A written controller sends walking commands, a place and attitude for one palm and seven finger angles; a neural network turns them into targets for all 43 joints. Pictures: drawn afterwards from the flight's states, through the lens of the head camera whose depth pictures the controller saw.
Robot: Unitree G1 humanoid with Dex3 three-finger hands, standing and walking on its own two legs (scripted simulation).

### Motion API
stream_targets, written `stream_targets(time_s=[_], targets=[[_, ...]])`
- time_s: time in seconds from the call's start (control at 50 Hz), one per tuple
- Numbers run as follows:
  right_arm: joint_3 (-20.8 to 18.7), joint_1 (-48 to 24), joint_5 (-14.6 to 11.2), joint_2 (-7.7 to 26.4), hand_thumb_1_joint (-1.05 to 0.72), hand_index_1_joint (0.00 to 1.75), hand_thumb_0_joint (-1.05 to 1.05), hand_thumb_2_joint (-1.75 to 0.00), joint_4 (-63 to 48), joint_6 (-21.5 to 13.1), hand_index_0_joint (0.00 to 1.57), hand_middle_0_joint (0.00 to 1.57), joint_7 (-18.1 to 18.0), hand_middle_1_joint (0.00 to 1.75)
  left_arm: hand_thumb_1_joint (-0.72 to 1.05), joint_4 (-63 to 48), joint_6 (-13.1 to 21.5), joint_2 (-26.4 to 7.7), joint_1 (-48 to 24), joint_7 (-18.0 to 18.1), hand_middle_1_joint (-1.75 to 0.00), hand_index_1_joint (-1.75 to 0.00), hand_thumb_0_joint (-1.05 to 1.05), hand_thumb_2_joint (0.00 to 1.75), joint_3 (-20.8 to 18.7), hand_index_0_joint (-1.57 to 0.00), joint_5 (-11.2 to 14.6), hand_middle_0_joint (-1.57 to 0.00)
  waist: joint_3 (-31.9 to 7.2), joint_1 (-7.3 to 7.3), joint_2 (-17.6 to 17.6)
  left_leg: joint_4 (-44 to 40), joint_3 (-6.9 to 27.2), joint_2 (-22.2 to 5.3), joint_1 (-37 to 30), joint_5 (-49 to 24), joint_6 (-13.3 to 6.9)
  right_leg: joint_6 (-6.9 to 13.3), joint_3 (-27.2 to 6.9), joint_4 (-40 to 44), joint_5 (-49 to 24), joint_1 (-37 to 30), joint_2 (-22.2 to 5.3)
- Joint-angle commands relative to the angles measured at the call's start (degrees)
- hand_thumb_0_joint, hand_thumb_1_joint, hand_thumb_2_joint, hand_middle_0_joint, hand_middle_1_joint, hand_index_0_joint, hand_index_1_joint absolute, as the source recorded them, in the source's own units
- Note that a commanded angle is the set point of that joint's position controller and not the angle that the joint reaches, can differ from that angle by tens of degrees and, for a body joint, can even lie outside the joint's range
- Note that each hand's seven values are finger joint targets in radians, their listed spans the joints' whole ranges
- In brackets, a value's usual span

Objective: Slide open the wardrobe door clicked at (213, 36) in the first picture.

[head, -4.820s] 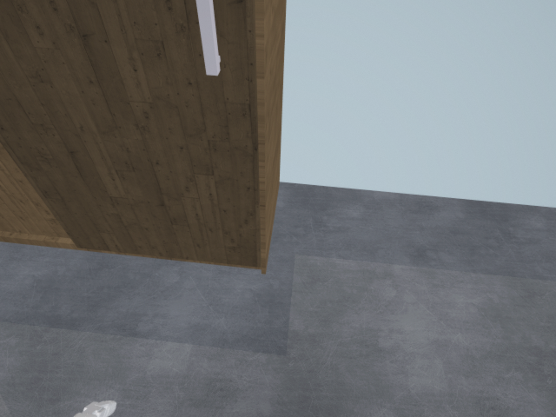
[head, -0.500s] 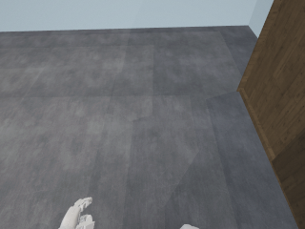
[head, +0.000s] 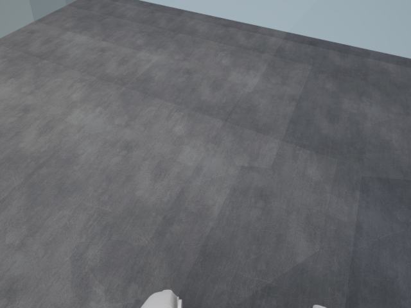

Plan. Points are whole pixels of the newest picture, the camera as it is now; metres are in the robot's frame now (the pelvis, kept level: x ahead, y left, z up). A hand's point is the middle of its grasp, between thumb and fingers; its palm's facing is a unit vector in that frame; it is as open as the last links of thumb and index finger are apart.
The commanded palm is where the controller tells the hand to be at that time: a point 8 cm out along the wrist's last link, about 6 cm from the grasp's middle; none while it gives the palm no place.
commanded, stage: turn to face it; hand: right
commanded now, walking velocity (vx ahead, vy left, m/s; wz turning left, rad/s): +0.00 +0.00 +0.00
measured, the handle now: out of the picture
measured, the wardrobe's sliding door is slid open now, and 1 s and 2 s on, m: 0.00 0.00 0.00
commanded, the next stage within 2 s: none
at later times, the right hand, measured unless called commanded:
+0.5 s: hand out of the picture +0.11 -0.21 -0.19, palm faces +0.16 +0.97 -0.18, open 7.3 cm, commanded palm none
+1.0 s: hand out of the picture +0.01 -0.18 -0.14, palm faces +0.45 +0.85 -0.29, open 7.4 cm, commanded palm none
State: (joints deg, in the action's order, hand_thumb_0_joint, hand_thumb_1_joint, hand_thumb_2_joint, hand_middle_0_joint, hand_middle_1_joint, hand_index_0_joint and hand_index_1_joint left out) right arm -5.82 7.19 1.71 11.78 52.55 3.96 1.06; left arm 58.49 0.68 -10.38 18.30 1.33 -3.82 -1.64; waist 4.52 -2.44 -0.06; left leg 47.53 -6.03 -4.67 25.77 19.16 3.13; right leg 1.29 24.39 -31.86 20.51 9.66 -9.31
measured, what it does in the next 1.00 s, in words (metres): steps on the spot, turning right: left foot, then right foot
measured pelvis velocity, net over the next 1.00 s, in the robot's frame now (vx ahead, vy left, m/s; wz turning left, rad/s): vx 0.01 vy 0.04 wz -0.45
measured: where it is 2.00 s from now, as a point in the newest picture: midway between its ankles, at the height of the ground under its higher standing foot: outside the picture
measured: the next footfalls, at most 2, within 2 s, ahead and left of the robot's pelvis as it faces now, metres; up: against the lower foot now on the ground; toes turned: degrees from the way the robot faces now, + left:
left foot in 0.06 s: +0.07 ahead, +0.14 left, +0.00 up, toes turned +10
right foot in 0.38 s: +0.09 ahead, -0.11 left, +0.00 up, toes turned -13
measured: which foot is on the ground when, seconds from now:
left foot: up 0.00-0.04, down 0.06-0.40, up 0.42-0.88, down 0.90-1.00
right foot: down 0.00-0.06, up 0.08-0.36, down 0.38-0.88, up 0.90-1.00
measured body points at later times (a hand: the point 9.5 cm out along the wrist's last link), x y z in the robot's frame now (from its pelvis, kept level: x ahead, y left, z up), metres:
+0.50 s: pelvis +0.04 -0.02 -0.01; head +0.07 -0.05 +0.44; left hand +0.09 +0.22 -0.15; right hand +0.10 -0.26 -0.17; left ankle +0.01 +0.13 -0.67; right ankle +0.05 -0.10 -0.73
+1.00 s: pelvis +0.01 +0.04 +0.00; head +0.04 +0.06 +0.45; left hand +0.20 +0.26 -0.15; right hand -0.01 -0.22 -0.12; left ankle +0.06 +0.16 -0.73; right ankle +0.00 -0.08 -0.67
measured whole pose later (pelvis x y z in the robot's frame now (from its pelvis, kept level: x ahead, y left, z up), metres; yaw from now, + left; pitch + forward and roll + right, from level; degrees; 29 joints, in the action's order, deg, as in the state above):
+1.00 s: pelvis +0.01 +0.04 +0.00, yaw -26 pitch +0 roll +0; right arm -2.6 12.1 1.2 10.2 50.7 1.6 -1.6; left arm 52.6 -4.5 -16.2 11.6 -1.1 -6.6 -1.6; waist 1.8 -1.1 3.5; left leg 30.5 -4.3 -3.2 12.9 17.5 0.8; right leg -2.4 -2.9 -59.7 22.0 32.1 2.7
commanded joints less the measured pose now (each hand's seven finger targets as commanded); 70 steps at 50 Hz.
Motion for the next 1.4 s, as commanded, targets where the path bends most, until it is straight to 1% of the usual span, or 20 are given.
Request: stream_targets(time_s=[0.0, 0.02, 0.04, 0.06, 0.16, 0.34, 0.38, 0.4, 0.52, 0.7, 0.82, 0.84, 0.86, 0.88, 0.96, 1.12, 1.18, 1.22, 1.26, 1.38], targets=[[0.16, 3.2, 0.0, 2.9, -0.9, 0.3, 0.0, -0.9, -3.92, -3.15, 0.2, 0.2, -0.16, 0.3, 0.9, -3.93, 0.27, -10.41, 1.73, -0.33, -0.3, -0.3, 0.0, 0.9, -2.41, -0.2, -0.04, -0.2, -7.6, 2.64, 7.12, -15.77, -2.32, 3.14, -9.59, -4.94, -2.77, 1.21, -7.69, -3.08, -37.81, -4.48, -13.61], [-0.17, 8.59, 0.35, 6.28, -0.9, 0.3, 0.0, -0.9, -2.2, -4.32, 0.2, 0.2, -0.82, 0.3, 0.9, -4.24, 0.28, -8.94, 3.32, -0.8, -0.3, -0.3, 0.0, 0.9, -1.8, -0.2, 0.57, -0.2, -11.96, 4.98, -1.19, -21.74, 3.43, -1.38, -23.82, -19.0, -4.91, -1.56, -6.7, -14.43, -32.32, 4.65, -10.46], [-1.28, 14.65, 0.36, 12.11, -0.9, 0.3, 0.0, -0.9, -0.3, -5.18, 0.2, 0.2, -1.91, 0.3, 0.9, -6.45, 0.23, -3.96, 1.93, -0.91, -0.3, -0.3, 0.0, 0.9, -0.4, -0.2, 0.86, -0.2, -15.59, 7.08, -17.17, -21.76, 22.83, -17.63, -36.47, -50.64, -11.47, -5.0, -6.39, -27.96, 9.72, 22.49, -0.89], [-0.42, 15.38, -1.03, 12.45, -0.9, 0.3, 0.0, -0.9, 0.8, -5.06, 0.2, 0.2, -2.43, 0.3, 0.9, -6.76, -0.81, -4.08, -0.46, 0.13, -0.3, -0.3, 0.0, 0.9, 0.02, -0.2, 1.16, -0.2, -17.06, 6.89, -10.55, -19.9, 20.09, -21.06, -32.82, -63.84, -15.99, -5.0, -17.21, -33.6, 18.03, 22.4, 0.45], [2.22, 0.0, -0.32, 5.68, -0.9, 0.3, 0.0, -0.9, -0.19, -5.46, 0.2, 0.2, -3.23, 0.3, 0.9, -1.2, -2.27, -1.36, 2.72, -0.03, -0.3, -0.3, 0.0, 0.9, 1.02, -0.2, 0.82, -0.2, -6.55, 0.12, -7.64, -25.67, 4.54, -11.98, -13.81, -36.75, -11.44, -4.66, -21.97, -25.95, 6.3, 14.2, 2.18], [0.07, 1.27, -0.85, 6.83, -0.9, 0.3, 0.0, -0.9, -0.33, -3.52, 0.2, 0.2, -3.2, 0.3, 0.9, -3.02, -1.8, -3.42, 3.42, -1.44, -0.3, -0.3, 0.0, 0.9, -0.31, -0.2, 0.45, -0.2, -4.93, 0.07, -2.73, -15.0, -2.1, -12.23, -10.35, -17.87, -5.79, -3.73, -17.72, 0.44, -11.04, 4.19, 4.28], [0.75, 1.67, -1.39, 1.23, -0.9, 0.3, 0.0, -0.9, -3.66, -2.65, 0.2, 0.2, -2.93, 0.3, 0.9, -4.03, -1.05, -11.93, 7.12, -1.11, -0.3, -0.3, 0.0, 0.9, -2.24, -0.2, -0.37, -0.2, -4.74, -1.5, 22.55, 8.13, -4.12, -0.11, 4.66, 17.97, 1.2, 7.4, -46.25, 13.39, -36.77, -0.33, -14.73], [0.91, -0.97, -0.7, 2.26, -0.9, 0.3, 0.0, -0.9, -3.84, -2.16, 0.2, 0.2, -3.31, 0.3, 0.9, -2.74, -0.85, -12.44, 8.59, -0.02, -0.3, -0.3, 0.0, 0.9, -2.49, -0.2, -0.44, -0.2, -6.66, -3.06, 18.78, 17.58, 3.05, 0.37, 5.83, 17.95, 0.27, 8.87, -49.48, 14.76, -33.43, -0.15, -15.05], [0.21, 0.35, -0.9, 2.97, -0.9, 0.3, 0.0, -0.9, -2.24, -2.63, 0.2, 0.2, -2.11, 0.3, 0.9, -6.26, 0.02, -9.74, -0.76, 0.25, -0.3, -0.3, 0.0, 0.9, -1.78, -0.2, 0.14, -0.2, -9.1, 0.61, 7.01, 16.76, 5.89, -0.57, 5.82, 3.95, 1.53, 7.48, -36.7, 12.1, -32.12, -2.76, -5.51], [0.31, -0.65, -1.09, 4.64, -0.9, 0.3, 0.0, -0.9, -4.36, -2.16, 0.2, 0.2, -2.29, 0.3, 0.9, -7.93, -1.6, -13.11, -2.6, -0.78, -0.3, -0.3, 0.0, 0.9, -3.22, -0.2, 0.03, -0.2, -8.05, -0.58, 8.63, 4.5, 6.03, 1.8, 1.16, 5.75, 1.75, 8.71, -44.12, 13.8, -17.64, 0.4, -4.03], [0.08, 8.77, -1.47, 6.01, -0.9, 0.3, 0.0, -0.9, -3.55, -2.7, 0.2, 0.2, -2.66, 0.3, 0.9, -10.88, -2.89, -13.82, -8.3, -1.59, -0.3, -0.3, 0.0, 0.9, -4.09, -0.2, 0.03, -0.2, -8.63, 3.38, 8.97, -17.59, 3.76, 4.54, -17.42, -0.46, -0.35, 5.03, -46.14, 12.22, -7.93, 12.54, 1.24], [-0.42, 11.89, -1.13, 7.9, -0.9, 0.3, 0.0, -0.9, -3.1, -3.05, 0.2, 0.2, -2.91, 0.3, 0.9, -11.56, -3.1, -12.17, -9.02, -1.8, -0.3, -0.3, 0.0, 0.9, -4.0, -0.2, 0.38, -0.2, -8.45, 4.89, 5.12, -26.36, 5.87, 1.43, -24.46, -2.34, -1.57, 2.22, -43.53, 7.73, -2.73, 18.97, 4.49], [-1.37, 12.63, 0.02, 13.69, -0.9, 0.3, 0.0, -0.9, -4.08, -3.83, 0.2, 0.2, -3.34, 0.3, 0.9, -12.59, -3.27, -8.04, -8.16, -2.1, -0.3, -0.3, 0.0, 0.9, -3.41, -0.2, 0.94, -0.2, -7.83, 5.31, -10.23, -37.18, 23.57, -14.2, -28.33, 8.56, -6.87, -2.6, -34.05, -8.72, 5.5, 29.19, 12.22], [-0.8, 7.78, -0.2, 15.85, -0.9, 0.3, 0.0, -0.9, -5.92, -3.36, 0.2, 0.2, -3.41, 0.3, 0.9, -13.65, -3.09, -8.15, -8.78, -1.95, -0.3, -0.3, 0.0, 0.9, -3.52, -0.2, 0.06, -0.2, -3.95, 4.22, -15.81, -38.79, 29.48, -24.19, -17.35, 9.73, -10.94, -3.94, -28.57, -23.01, 10.75, 30.51, 13.56], [0.91, -1.31, -0.39, 8.72, -0.9, 0.3, 0.0, -0.9, -7.31, -4.49, 0.2, 0.2, -3.27, 0.3, 0.9, -10.59, -4.18, -9.66, -6.97, -3.19, -0.3, -0.3, 0.0, 0.9, -3.42, -0.2, -0.07, -0.2, 0.77, -0.79, -9.9, -32.52, 11.75, -13.5, -7.89, -7.36, -8.64, -4.55, -26.85, -38.94, 0.11, 25.32, 8.09], [0.1, 10.14, 0.13, 12.92, -0.9, 0.3, 0.0, -0.9, -3.63, -4.23, 0.2, 0.2, -2.96, 0.3, 0.9, -12.51, -3.67, -7.16, -15.32, -3.37, -0.3, -0.3, 0.0, 0.9, -1.32, -0.2, 0.77, -0.2, -3.86, 5.42, -12.74, -24.77, 4.32, -15.53, -20.27, -30.26, -9.82, -5.64, -19.66, -16.94, 5.17, 18.24, 8.46], [-0.5, 9.16, 0.21, 14.13, -0.9, 0.3, 0.0, -0.9, -3.41, -3.84, 0.2, 0.2, -2.89, 0.3, 0.9, -12.31, -3.06, -7.4, -12.91, -3.16, -0.3, -0.3, 0.0, 0.9, -1.18, -0.2, 1.03, -0.2, -6.13, 4.32, -14.73, -20.75, 2.0, -16.27, -20.87, -32.45, -8.56, -4.65, -17.83, -7.5, 3.85, 12.42, 8.92], [-0.75, 8.74, -0.54, 13.6, -0.9, 0.3, 0.0, -0.9, -3.6, -3.39, 0.2, 0.2, -2.63, 0.3, 0.9, -11.21, -2.23, -9.66, -8.49, -3.03, -0.3, -0.3, 0.0, 0.9, -1.62, -0.2, 0.82, -0.2, -9.26, 2.02, -10.33, -11.93, -2.23, -14.54, -17.56, -29.73, -4.32, -3.63, -18.1, 6.63, -8.03, 1.95, 8.77], [0.87, 7.04, -1.0, 7.2, -0.9, 0.3, 0.0, -0.9, -7.32, -3.21, 0.2, 0.2, -1.89, 0.3, 0.9, -10.33, -1.53, -21.07, -1.33, -2.55, -0.3, -0.3, 0.0, 0.9, -4.4, -0.2, 0.66, -0.2, -13.02, -2.04, 18.11, 11.2, -3.46, -4.01, 9.57, 18.12, 2.97, 7.21, -45.51, 8.77, -46.73, -16.78, -14.39], [0.08, 4.83, -0.71, 7.95, -0.9, 0.3, 0.0, -0.9, -4.35, -2.34, 0.2, 0.2, -1.6, 0.3, 0.9, -11.23, -1.07, -14.07, -9.86, -0.98, -0.3, -0.3, 0.0, 0.9, -2.26, -0.2, 0.35, -0.2, -6.85, 1.65, 8.65, 18.25, 5.24, -2.75, 5.55, 3.88, 2.27, 6.92, -36.38, 11.89, -28.3, -0.38, -4.06]])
